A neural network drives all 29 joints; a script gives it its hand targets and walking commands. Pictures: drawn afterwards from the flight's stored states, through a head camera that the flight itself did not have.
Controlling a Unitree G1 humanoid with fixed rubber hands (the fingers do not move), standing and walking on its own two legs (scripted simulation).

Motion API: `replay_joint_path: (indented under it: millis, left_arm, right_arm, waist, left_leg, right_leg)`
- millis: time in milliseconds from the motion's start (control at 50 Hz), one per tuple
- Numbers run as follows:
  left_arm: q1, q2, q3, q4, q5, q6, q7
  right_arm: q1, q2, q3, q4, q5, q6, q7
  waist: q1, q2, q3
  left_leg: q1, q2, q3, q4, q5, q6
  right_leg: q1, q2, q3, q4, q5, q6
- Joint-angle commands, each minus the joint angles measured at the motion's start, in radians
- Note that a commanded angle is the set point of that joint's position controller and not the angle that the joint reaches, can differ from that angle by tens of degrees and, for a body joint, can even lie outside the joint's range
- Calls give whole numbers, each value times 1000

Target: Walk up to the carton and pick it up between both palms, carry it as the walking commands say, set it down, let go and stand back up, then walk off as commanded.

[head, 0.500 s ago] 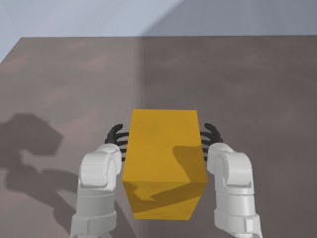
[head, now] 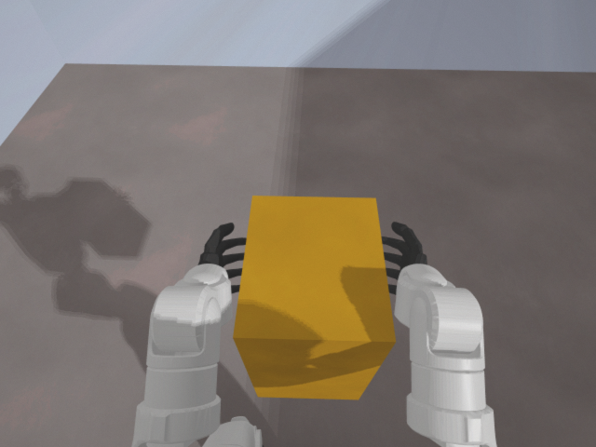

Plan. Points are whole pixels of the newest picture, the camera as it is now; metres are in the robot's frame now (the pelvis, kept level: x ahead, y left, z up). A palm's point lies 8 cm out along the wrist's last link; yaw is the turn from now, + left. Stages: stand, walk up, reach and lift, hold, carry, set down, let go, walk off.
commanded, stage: carry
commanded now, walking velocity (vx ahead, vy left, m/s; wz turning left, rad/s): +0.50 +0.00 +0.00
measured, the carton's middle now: (310, 307) +0.30 +0.00 +0.00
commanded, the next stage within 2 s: hold in 1.92 s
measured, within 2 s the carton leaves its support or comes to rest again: neither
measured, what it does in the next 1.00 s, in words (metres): walks ahead: left foot, then right foot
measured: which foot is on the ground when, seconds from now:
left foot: up 0.00-0.14, down 0.16-1.00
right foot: down 0.00-0.16, up 0.18-0.44, down 0.46-1.00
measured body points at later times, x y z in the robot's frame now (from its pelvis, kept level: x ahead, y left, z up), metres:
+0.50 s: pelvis +0.25 -0.01 -0.02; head +0.27 -0.01 +0.43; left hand +0.58 +0.07 +0.06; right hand +0.55 -0.17 +0.06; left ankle +0.22 +0.11 -0.75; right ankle +0.29 -0.11 -0.75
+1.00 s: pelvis +0.30 +0.01 -0.02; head +0.28 +0.02 +0.43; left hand +0.62 +0.09 +0.07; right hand +0.58 -0.16 +0.08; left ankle +0.27 +0.12 -0.75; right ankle +0.29 -0.11 -0.75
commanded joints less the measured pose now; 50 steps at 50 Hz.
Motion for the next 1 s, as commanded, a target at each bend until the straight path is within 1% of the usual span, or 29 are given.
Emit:
replay_joint_path:
  millis: [0,60,100,120,140,160,180,200,240,260,320,380,400,420,440,460,480,500,520,540,600,620,660,680,700,720,740,820,980]
  left_arm:
    - [-444,-1089,-648,-108,-449,-17,-285]
    - [-424,-1054,-649,-110,-437,-3,-287]
    - [-405,-1044,-649,-99,-429,7,-287]
    - [-405,-1039,-647,-92,-426,13,-287]
    - [-412,-1030,-639,-84,-419,17,-289]
    - [-426,-1028,-634,-81,-416,21,-291]
    - [-454,-1043,-638,-35,-425,28,-294]
    - [-427,-1053,-631,2,-412,24,-293]
    - [-489,-1100,-649,-66,-436,7,-292]
    - [-517,-1112,-652,-79,-445,4,-290]
    - [-514,-1099,-659,-109,-454,-7,-272]
    - [-476,-1086,-650,-104,-439,-1,-266]
    - [-462,-1085,-644,-91,-433,3,-268]
    - [-452,-1085,-638,-76,-430,7,-271]
    - [-448,-1085,-631,-60,-426,11,-276]
    - [-449,-1071,-622,-38,-422,18,-282]
    - [-442,-1076,-612,-1,-403,11,-282]
    - [-424,-1078,-594,24,-401,8,-282]
    - [-442,-1087,-594,24,-407,4,-284]
    - [-445,-1089,-592,25,-402,0,-283]
    - [-439,-1102,-569,28,-383,-10,-281]
    - [-443,-1104,-570,24,-379,-13,-278]
    - [-440,-1105,-567,29,-365,-22,-272]
    - [-432,-1110,-573,24,-363,-23,-270]
    - [-460,-1113,-585,19,-368,-23,-270]
    - [-476,-1112,-593,14,-371,-22,-269]
    - [-486,-1111,-602,5,-379,-19,-268]
    - [-481,-1107,-616,27,-392,-4,-269]
    - [-518,-1119,-615,48,-402,4,-275]
  right_arm:
    - [-414,1084,663,-64,410,-28,269]
    - [-405,1063,667,-60,412,-13,269]
    - [-397,1058,666,-41,418,2,273]
    - [-384,1063,668,-27,419,8,274]
    - [-381,1062,667,-19,422,12,277]
    - [-380,1049,650,-10,426,15,281]
    - [-376,1041,615,46,415,14,285]
    - [-370,1041,611,57,420,9,289]
    - [-398,1073,613,15,421,-6,294]
    - [-422,1080,619,-1,420,-10,295]
    - [-454,1073,634,-49,437,-16,296]
    - [-407,1053,638,-43,432,-12,299]
    - [-396,1046,638,-34,426,-9,299]
    - [-390,1041,638,-23,421,-8,299]
    - [-392,1034,638,-14,418,-6,300]
    - [-387,1031,634,1,414,-1,300]
    - [-427,1037,642,2,420,12,298]
    - [-461,1035,658,-4,432,19,298]
    - [-476,1044,666,-9,436,16,297]
    - [-482,1051,666,-3,438,15,298]
    - [-514,1077,675,3,454,9,305]
    - [-517,1082,674,7,458,6,307]
    - [-524,1088,671,15,464,-2,313]
    - [-526,1087,669,9,470,-4,317]
    - [-517,1079,651,26,456,-9,318]
    - [-524,1076,650,23,460,-10,320]
    - [-516,1077,650,23,463,-8,321]
    - [-462,1058,619,64,436,3,315]
    - [-491,1051,608,61,428,8,316]
  waist:
    - [-2,-147,-366]
    - [5,-173,-330]
    - [3,-165,-343]
    - [-11,-153,-382]
    - [-27,-130,-428]
    - [-39,-10,-507]
    - [-46,210,-541]
    - [-40,203,-520]
    - [-32,166,-467]
    - [-31,174,-454]
    - [-32,172,-494]
    - [-40,190,-473]
    - [-33,180,-458]
    - [-22,154,-444]
    - [-16,109,-435]
    - [-23,19,-452]
    - [-22,-141,-448]
    - [-9,-222,-453]
    - [-6,-194,-458]
    - [-6,-159,-460]
    - [-7,-155,-458]
    - [-14,-147,-466]
    - [-22,-134,-477]
    - [-19,-98,-473]
    - [-18,-11,-455]
    - [-18,27,-443]
    - [-20,43,-440]
    - [-27,37,-452]
    - [-29,26,-402]
  left_leg:
    - [43,-27,53,-164,168,0]
    - [133,-60,122,-308,273,8]
    - [269,-90,160,-415,370,8]
    - [423,-94,181,-494,503,12]
    - [607,-19,133,-507,648,31]
    - [859,201,-55,-385,1125,89]
    - [1029,372,-237,-325,1447,213]
    - [984,399,-220,-335,1458,228]
    - [897,349,-139,-383,1290,171]
    - [864,328,-93,-389,1222,160]
    - [751,262,40,-392,1087,140]
    - [704,234,91,-360,920,125]
    - [674,219,111,-329,837,103]
    - [628,199,131,-288,733,64]
    - [542,170,137,-246,571,17]
    - [410,136,139,-175,323,-20]
    - [309,70,95,-119,6,-54]
    - [228,46,37,-43,-201,-62]
    - [175,48,-2,-2,-266,-62]
    - [157,47,-18,-28,-275,-58]
    - [218,21,2,-192,-128,-60]
    - [283,16,13,-271,-41,-57]
    - [427,54,4,-397,181,-45]
    - [460,94,-29,-378,329,-24]
    - [471,123,-47,-345,433,-3]
    - [490,133,-46,-336,490,8]
    - [500,135,-39,-322,529,9]
    - [488,122,-20,-277,579,8]
    - [442,117,-31,-303,499,26]
  right_leg:
    - [302,-230,112,-54,459,-90]
    - [298,-193,52,-14,498,-54]
    - [296,-164,14,142,746,-16]
    - [247,-138,-20,255,760,20]
    - [129,-119,-7,362,633,54]
    - [-78,-98,28,517,256,87]
    - [-288,5,84,684,-383,94]
    - [-340,-10,161,756,-439,82]
    - [-385,-52,195,671,-369,70]
    - [-378,-57,185,606,-324,76]
    - [-240,-6,109,495,-170,80]
    - [-199,13,74,345,-50,74]
    - [-161,11,64,255,22,69]
    - [-94,1,50,135,166,68]
    - [1,-38,69,73,349,62]
    - [131,-161,172,119,680,46]
    - [190,-266,301,196,966,-42]
    - [247,-309,373,202,1031,-106]
    - [288,-318,366,206,1034,-124]
    - [296,-306,339,213,975,-121]
    - [260,-261,264,205,866,-86]
    - [229,-238,231,208,816,-68]
    - [149,-200,194,201,670,-18]
    - [103,-172,181,202,562,6]
    - [60,-143,162,190,412,19]
    - [35,-137,161,192,359,22]
    - [23,-134,162,205,379,23]
    - [20,-132,160,241,472,24]
    - [-3,-126,146,224,357,38]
